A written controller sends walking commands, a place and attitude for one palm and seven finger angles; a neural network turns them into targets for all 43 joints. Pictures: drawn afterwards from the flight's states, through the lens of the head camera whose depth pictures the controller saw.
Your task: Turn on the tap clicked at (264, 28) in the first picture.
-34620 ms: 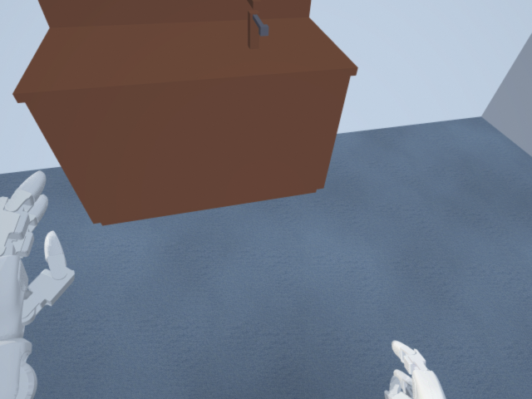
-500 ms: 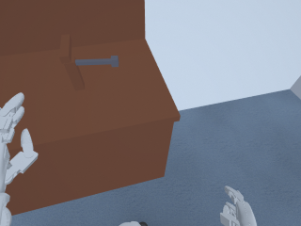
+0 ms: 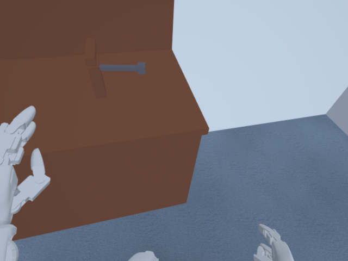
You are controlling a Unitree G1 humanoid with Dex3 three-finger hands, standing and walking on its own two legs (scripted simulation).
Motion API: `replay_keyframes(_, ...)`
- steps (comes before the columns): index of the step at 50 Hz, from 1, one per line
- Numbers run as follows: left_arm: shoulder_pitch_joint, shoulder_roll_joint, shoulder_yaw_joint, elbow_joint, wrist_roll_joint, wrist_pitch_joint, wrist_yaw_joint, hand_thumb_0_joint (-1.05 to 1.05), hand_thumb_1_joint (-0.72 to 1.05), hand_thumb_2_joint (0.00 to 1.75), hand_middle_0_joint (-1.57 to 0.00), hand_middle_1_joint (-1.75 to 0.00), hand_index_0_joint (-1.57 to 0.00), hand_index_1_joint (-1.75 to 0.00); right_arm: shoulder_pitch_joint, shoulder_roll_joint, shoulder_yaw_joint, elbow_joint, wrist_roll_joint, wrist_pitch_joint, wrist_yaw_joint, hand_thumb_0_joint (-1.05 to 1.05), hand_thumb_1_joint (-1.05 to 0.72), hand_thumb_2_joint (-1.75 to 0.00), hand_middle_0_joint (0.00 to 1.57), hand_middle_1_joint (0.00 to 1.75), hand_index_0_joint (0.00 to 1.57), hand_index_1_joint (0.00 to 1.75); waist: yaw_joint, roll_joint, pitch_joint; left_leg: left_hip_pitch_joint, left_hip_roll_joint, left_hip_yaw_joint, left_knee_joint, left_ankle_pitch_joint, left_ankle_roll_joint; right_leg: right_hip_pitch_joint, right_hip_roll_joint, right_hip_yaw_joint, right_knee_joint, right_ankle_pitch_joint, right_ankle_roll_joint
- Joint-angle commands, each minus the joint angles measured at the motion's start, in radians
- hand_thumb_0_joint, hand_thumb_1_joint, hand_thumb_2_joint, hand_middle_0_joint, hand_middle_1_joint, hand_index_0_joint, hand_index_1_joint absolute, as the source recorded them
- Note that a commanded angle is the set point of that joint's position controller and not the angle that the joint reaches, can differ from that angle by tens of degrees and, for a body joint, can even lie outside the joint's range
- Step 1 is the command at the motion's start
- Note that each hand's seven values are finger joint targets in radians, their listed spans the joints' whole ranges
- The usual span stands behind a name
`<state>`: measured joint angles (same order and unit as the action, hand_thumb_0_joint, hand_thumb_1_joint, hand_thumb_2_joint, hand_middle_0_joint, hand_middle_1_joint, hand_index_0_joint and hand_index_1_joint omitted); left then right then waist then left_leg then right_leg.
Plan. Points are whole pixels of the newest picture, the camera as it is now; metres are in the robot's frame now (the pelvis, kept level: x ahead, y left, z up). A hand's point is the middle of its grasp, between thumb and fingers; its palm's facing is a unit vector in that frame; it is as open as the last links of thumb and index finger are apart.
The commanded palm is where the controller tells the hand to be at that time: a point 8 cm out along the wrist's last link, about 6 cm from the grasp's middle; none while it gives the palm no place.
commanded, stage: step back with the hand held close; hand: left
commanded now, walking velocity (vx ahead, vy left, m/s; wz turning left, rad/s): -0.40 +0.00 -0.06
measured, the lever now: (141, 68) +0.66 +0.17 +0.09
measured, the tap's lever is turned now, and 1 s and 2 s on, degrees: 80 80 80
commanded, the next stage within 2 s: stop stepping back and stand still in 0.10 s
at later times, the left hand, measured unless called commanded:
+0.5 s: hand (13, 226) +0.13 +0.24 +0.16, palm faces +0.35 -0.86 -0.37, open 7.4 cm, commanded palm +0.08 +0.29 +0.18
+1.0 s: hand out of the picture +0.11 +0.26 +0.15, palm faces +0.39 -0.85 -0.35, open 7.4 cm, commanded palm +0.06 +0.30 +0.18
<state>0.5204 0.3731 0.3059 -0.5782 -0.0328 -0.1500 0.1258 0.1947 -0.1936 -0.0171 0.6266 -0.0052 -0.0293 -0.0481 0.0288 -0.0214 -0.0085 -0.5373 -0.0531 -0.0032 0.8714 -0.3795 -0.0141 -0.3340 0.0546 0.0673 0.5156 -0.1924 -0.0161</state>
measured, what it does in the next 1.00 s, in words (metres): walks backwards: left foot, then right foot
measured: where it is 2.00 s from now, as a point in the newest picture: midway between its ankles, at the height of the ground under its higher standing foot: outside the picture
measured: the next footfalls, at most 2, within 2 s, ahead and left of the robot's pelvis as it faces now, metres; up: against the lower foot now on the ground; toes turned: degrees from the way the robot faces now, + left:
left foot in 0.12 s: -0.04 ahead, +0.14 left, +0.00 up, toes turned +0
right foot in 0.36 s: -0.04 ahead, -0.07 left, +0.00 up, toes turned +2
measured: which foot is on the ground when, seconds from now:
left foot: up 0.00-0.10, down 0.12-1.00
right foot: down 0.00-0.14, up 0.16-0.34, down 0.36-1.00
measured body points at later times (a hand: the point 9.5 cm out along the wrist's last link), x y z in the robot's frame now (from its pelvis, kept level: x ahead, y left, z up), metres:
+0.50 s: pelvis -0.09 +0.02 +0.00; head -0.10 +0.01 +0.45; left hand +0.11 +0.29 +0.18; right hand +0.06 -0.23 -0.09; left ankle -0.06 +0.14 -0.73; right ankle -0.05 -0.08 -0.73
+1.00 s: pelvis -0.11 +0.02 +0.00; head -0.12 +0.03 +0.45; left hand +0.08 +0.31 +0.17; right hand +0.04 -0.22 -0.09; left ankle -0.08 +0.14 -0.73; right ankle -0.06 -0.08 -0.73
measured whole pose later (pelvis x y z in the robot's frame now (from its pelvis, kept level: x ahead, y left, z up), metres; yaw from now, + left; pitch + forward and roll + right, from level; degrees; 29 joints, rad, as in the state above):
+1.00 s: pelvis -0.11 +0.02 +0.00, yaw +0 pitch -3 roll +0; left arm 0.47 0.34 0.31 -0.44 -0.03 -0.12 0.15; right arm 0.24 -0.20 -0.01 0.66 0.00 -0.08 -0.07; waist -0.01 -0.01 0.00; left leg -0.25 -0.01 0.02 0.59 -0.28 0.02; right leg -0.32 0.03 0.01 0.62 -0.29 -0.02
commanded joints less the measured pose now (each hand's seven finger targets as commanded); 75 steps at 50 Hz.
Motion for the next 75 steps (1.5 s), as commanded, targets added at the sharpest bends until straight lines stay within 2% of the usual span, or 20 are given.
replay_keyframes(1,-0.200,0.208,0.139,-0.134,0.002,-0.046,0.038,0.00,0.90,0.90,-0.20,-0.30,-0.20,-0.30,-0.122,-0.089,-0.010,-0.163,-0.008,-0.039,-0.023,0.00,-0.90,-0.90,0.20,0.30,0.20,0.30,-0.039,-0.129,-0.051,0.156,0.087,-0.046,-0.039,-0.053,-0.001,-0.066,-0.293,0.185,-0.190,0.246,-0.122)
replay_keyframes(4,-0.181,0.210,0.140,-0.116,0.003,-0.053,0.045,0.00,0.90,0.90,-0.20,-0.30,-0.20,-0.30,-0.118,-0.115,-0.025,-0.135,-0.003,-0.041,-0.047,0.00,-0.90,-0.90,0.20,0.30,0.20,0.30,-0.041,0.050,-0.082,0.236,0.069,-0.002,-0.481,0.143,0.007,0.059,-0.215,0.140,-0.028,0.384,-0.062)
replay_keyframes(6,-0.144,0.186,0.137,-0.228,-0.002,-0.081,0.042,0.00,0.90,0.90,-0.20,-0.30,-0.20,-0.30,-0.089,-0.141,-0.043,-0.170,0.000,-0.054,-0.045,0.00,-0.90,-0.90,0.20,0.30,0.20,0.30,-0.021,0.292,-0.171,0.380,0.305,-0.201,-0.492,0.695,0.084,-0.017,-0.057,0.011,0.158,0.092,0.030)
replay_keyframes(8,-0.060,0.178,0.157,-0.213,-0.013,-0.083,0.033,0.00,0.90,0.90,-0.20,-0.30,-0.20,-0.30,-0.057,-0.133,-0.066,-0.169,0.017,-0.084,-0.021,0.00,-0.90,-0.90,0.20,0.30,0.20,0.30,-0.013,0.233,-0.233,0.523,0.343,-0.102,-0.438,0.947,0.100,-0.133,-0.014,-0.020,0.277,-0.191,0.025)
replay_keyframes(10,-0.053,0.186,0.165,-0.326,-0.028,-0.082,0.021,0.00,0.90,0.90,-0.20,-0.30,-0.20,-0.30,-0.060,-0.119,-0.047,-0.167,-0.015,-0.119,-0.012,0.00,-0.90,-0.90,0.20,0.30,0.20,0.30,-0.019,0.285,-0.226,0.451,0.367,-0.206,-0.464,1.009,0.148,-0.126,-0.018,-0.002,0.352,-0.262,0.039)
replay_keyframes(16,-0.032,0.149,0.144,-0.164,-0.015,-0.023,0.035,0.00,0.90,0.90,-0.20,-0.30,-0.20,-0.30,-0.080,-0.139,-0.050,-0.168,0.016,-0.127,-0.008,0.00,-0.90,-0.90,0.20,0.30,0.20,0.30,-0.021,0.141,-0.104,0.249,0.269,-0.085,-0.484,0.249,0.069,0.159,-0.022,-0.068,-0.070,-0.058,0.040)
replay_keyframes(18,-0.076,0.161,0.146,-0.086,-0.010,-0.021,0.032,0.00,0.90,0.90,-0.20,-0.30,-0.20,-0.30,-0.085,-0.130,-0.043,-0.160,0.013,-0.119,-0.013,0.00,-0.90,-0.90,0.20,0.30,0.20,0.30,-0.040,-0.001,-0.048,0.163,0.171,-0.029,-0.377,-0.039,0.033,0.156,-0.107,0.078,-0.206,-0.019,-0.014)
replay_keyframes(21,-0.120,0.141,0.107,-0.043,-0.020,-0.002,0.035,0.00,0.90,0.90,-0.20,-0.30,-0.20,-0.30,-0.082,-0.120,-0.044,-0.146,0.018,-0.108,-0.020,0.00,-0.90,-0.90,0.20,0.30,0.20,0.30,-0.047,-0.147,-0.072,0.281,0.092,-0.012,-0.197,0.024,0.016,-0.030,-0.231,0.248,-0.318,-0.296,-0.082)
replay_keyframes(26,-0.166,0.154,0.103,-0.090,-0.014,-0.011,0.048,0.00,0.90,0.90,-0.20,-0.30,-0.20,-0.30,-0.105,-0.131,-0.022,-0.149,0.004,-0.094,-0.043,0.00,-0.90,-0.90,0.20,0.30,0.20,0.30,-0.048,-0.007,-0.050,0.331,0.097,-0.054,-0.386,-0.006,0.046,-0.052,-0.156,0.121,-0.241,-0.365,-0.053)
replay_keyframes(32,-0.188,0.152,0.115,-0.108,0.021,-0.022,0.064,0.00,0.90,0.90,-0.20,-0.30,-0.20,-0.30,-0.101,-0.149,-0.024,-0.149,-0.003,-0.095,-0.055,0.00,-0.90,-0.90,0.20,0.30,0.20,0.30,-0.034,0.265,0.041,-0.012,0.201,-0.238,-0.694,-0.474,0.107,0.204,0.013,-0.067,0.023,-0.212,0.003)
replay_keyframes(36,-0.201,0.146,0.115,-0.055,0.020,-0.025,0.052,0.00,0.90,0.90,-0.20,-0.30,-0.20,-0.30,-0.080,-0.138,-0.043,-0.131,-0.013,-0.098,-0.049,0.00,-0.90,-0.90,0.20,0.30,0.20,0.30,-0.031,0.101,0.011,0.038,0.125,-0.116,-0.508,-0.303,0.075,0.210,-0.038,-0.024,-0.067,-0.221,-0.026)
replay_keyframes(39,-0.165,0.135,0.102,-0.052,0.013,-0.037,0.037,0.00,0.90,0.90,-0.20,-0.30,-0.20,-0.30,-0.065,-0.130,-0.052,-0.116,-0.013,-0.092,-0.032,0.00,-0.90,-0.90,0.20,0.30,0.20,0.30,-0.048,-0.086,-0.020,0.162,0.038,-0.003,-0.113,-0.092,0.038,0.020,-0.236,0.287,-0.291,-0.521,-0.128)
replay_keyframes(41,-0.145,0.132,0.098,-0.045,0.002,-0.037,0.039,0.00,0.90,0.90,-0.20,-0.30,-0.20,-0.30,-0.070,-0.117,-0.041,-0.113,-0.002,-0.095,-0.024,0.00,-0.90,-0.90,0.20,0.30,0.20,0.30,-0.050,-0.151,-0.021,0.166,0.056,0.007,-0.006,-0.015,0.030,0.001,-0.318,0.365,-0.329,-0.477,-0.168)
replay_keyframes(45,-0.151,0.145,0.110,-0.053,-0.004,-0.034,0.046,0.00,0.90,0.90,-0.20,-0.30,-0.20,-0.30,-0.081,-0.119,-0.026,-0.122,0.003,-0.091,-0.034,0.00,-0.90,-0.90,0.20,0.30,0.20,0.30,-0.054,-0.019,0.006,0.338,0.090,-0.035,-0.389,-0.047,0.055,-0.090,-0.190,0.133,-0.175,-0.397,-0.079)
replay_keyframes(47,-0.185,0.149,0.124,-0.115,0.001,-0.050,0.055,0.00,0.90,0.90,-0.20,-0.30,-0.20,-0.30,-0.096,-0.147,-0.024,-0.139,-0.003,-0.100,-0.040,0.00,-0.90,-0.90,0.20,0.30,0.20,0.30,-0.039,0.203,0.036,0.308,0.227,-0.282,-0.606,-0.177,0.114,-0.096,-0.040,0.011,0.035,-0.241,-0.011)
replay_keyframes(49,-0.241,0.208,0.173,-0.147,0.013,-0.058,0.061,0.00,0.90,0.90,-0.20,-0.30,-0.20,-0.30,-0.103,-0.125,-0.019,-0.139,0.005,-0.112,-0.045,0.00,-0.90,-0.90,0.20,0.30,0.20,0.30,-0.027,0.273,0.000,0.153,0.301,-0.333,-0.705,-0.313,0.145,0.049,-0.029,-0.039,0.206,-0.161,0.033)
replay_keyframes(53,-0.221,0.145,0.122,-0.102,0.020,-0.049,0.050,0.00,0.90,0.90,-0.20,-0.30,-0.20,-0.30,-0.099,-0.121,-0.020,-0.135,0.006,-0.141,-0.034,0.00,-0.90,-0.90,0.20,0.30,0.20,0.30,-0.019,0.127,0.026,0.103,0.189,-0.161,-0.545,-0.127,0.100,0.222,-0.037,-0.029,-0.061,-0.014,0.023)
replay_keyframes(57,-0.164,0.108,0.083,-0.075,-0.008,-0.046,0.037,0.00,0.90,0.90,-0.20,-0.30,-0.20,-0.30,-0.078,-0.132,-0.044,-0.134,0.007,-0.144,-0.011,0.00,-0.90,-0.90,0.20,0.30,0.20,0.30,-0.035,-0.047,-0.112,0.307,0.091,-0.043,-0.313,0.271,0.031,0.202,-0.169,0.171,-0.140,0.256,-0.051)
replay_keyframes(63,-0.086,0.145,0.135,-0.068,-0.021,-0.030,0.034,0.00,0.90,0.90,-0.20,-0.30,-0.20,-0.30,-0.111,-0.124,-0.035,-0.161,0.011,-0.095,-0.019,0.00,-0.90,-0.90,0.20,0.30,0.20,0.30,-0.026,0.006,-0.142,0.392,0.127,-0.059,-0.403,0.441,0.036,0.203,-0.107,0.051,-0.100,0.305,-0.009)
replay_keyframes(75,-0.099,0.136,0.107,-0.100,-0.026,-0.022,0.041,0.00,0.90,0.90,-0.20,-0.30,-0.20,-0.30,-0.124,-0.134,-0.038,-0.186,0.013,-0.076,-0.032,0.00,-0.90,-0.90,0.20,0.30,0.20,0.30,-0.023,0.098,-0.140,0.413,0.125,-0.048,-0.439,0.500,0.027,0.231,-0.087,0.033,-0.131,0.339,-0.001)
